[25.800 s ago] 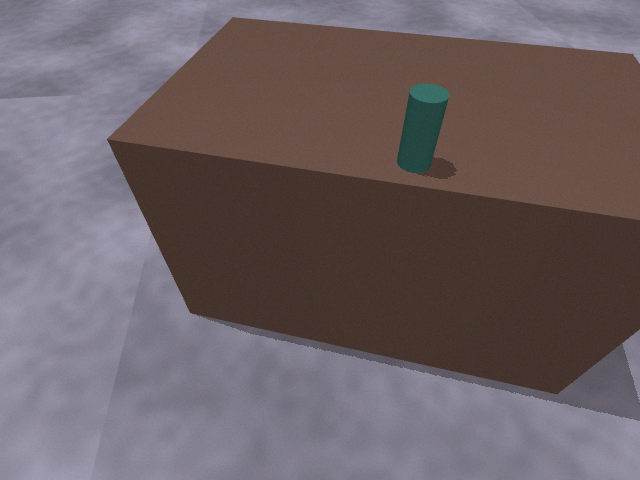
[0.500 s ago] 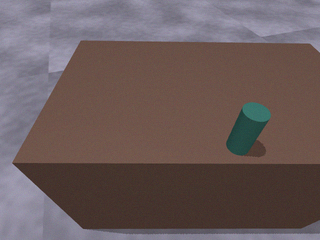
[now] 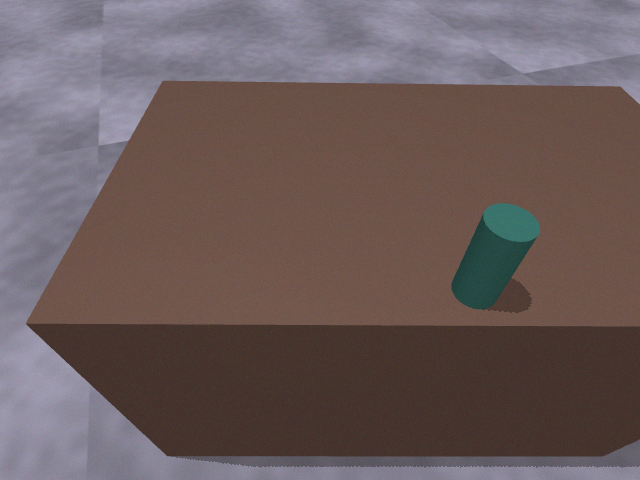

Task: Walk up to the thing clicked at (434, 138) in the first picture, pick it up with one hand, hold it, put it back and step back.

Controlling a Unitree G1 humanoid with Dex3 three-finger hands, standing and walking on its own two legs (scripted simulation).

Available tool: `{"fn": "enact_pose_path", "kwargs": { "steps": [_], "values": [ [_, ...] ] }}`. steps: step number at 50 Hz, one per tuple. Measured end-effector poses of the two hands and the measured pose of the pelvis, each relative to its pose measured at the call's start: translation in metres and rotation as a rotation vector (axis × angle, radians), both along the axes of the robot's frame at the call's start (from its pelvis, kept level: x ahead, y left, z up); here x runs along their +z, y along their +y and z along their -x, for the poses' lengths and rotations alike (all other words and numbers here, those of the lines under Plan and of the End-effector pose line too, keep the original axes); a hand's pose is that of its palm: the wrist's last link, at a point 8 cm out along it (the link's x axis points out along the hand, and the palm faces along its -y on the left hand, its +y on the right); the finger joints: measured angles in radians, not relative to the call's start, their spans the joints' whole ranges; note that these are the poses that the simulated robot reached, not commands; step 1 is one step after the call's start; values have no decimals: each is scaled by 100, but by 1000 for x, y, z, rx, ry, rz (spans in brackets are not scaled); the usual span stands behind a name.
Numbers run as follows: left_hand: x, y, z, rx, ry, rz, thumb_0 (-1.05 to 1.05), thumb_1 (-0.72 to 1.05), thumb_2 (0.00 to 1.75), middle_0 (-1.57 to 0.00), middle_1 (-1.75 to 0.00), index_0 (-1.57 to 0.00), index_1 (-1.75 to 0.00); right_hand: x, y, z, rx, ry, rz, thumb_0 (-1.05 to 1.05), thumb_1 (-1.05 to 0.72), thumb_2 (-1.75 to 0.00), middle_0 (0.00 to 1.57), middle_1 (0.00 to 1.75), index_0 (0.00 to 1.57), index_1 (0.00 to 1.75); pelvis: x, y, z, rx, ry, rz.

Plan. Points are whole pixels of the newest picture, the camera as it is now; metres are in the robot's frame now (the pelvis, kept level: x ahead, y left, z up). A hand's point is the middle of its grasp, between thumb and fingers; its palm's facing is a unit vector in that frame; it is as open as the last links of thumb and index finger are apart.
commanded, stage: stand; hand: right
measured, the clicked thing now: (490, 259) +0.41 -0.23 +0.04
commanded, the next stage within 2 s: none
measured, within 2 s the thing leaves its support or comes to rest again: neither
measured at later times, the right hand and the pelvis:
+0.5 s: hand out of the picture +0.07 -0.25 -0.16, palm faces -0.04 +0.94 -0.34, open 7.8 cm; pelvis +0.00 +0.00 +0.00, yaw +0 degrees
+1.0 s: hand out of the picture +0.08 -0.26 -0.16, palm faces -0.04 +0.94 -0.34, open 7.4 cm; pelvis +0.00 -0.01 +0.00, yaw +0 degrees
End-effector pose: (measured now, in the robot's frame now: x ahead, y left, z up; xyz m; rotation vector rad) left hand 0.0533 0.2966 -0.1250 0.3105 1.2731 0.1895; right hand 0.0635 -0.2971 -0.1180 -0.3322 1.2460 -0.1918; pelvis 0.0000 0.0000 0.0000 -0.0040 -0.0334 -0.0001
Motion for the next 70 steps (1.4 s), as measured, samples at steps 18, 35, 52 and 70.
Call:
{"fn": "enact_pose_path", "kwargs": {
  "steps": [18,35,52,70],
  "values": [
    [1,-1,-2,1,-12,-3,1,90,89,-21,-30,-20,-30,-1,1,-2,4,-3,-7,0,-58,-82,20,29,20,29,0,-2,0,3,-1,-1],
    [2,-3,-3,2,-7,-3,1,90,89,-21,-30,-20,-30,-2,-2,-3,1,4,-8,1,-89,-90,21,30,20,30,0,-4,-1,4,2,-2],
    [2,-5,-7,6,-19,-2,1,90,89,-21,-30,-20,-30,-1,-2,-8,6,-7,-9,1,-90,-90,21,30,20,30,0,-6,-3,8,-1,-1],
    [2,-5,-7,9,-8,-5,1,90,89,-21,-30,-20,-30,-2,-3,-10,8,2,-8,1,-90,-90,21,30,20,30,0,-6,-6,7,2,-2]
  ]
}}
